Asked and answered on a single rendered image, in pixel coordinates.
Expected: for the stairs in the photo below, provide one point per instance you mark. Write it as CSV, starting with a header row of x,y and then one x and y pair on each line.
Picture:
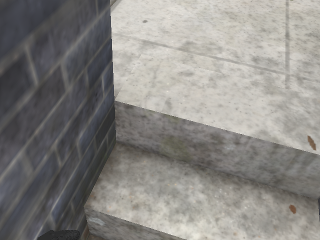
x,y
169,178

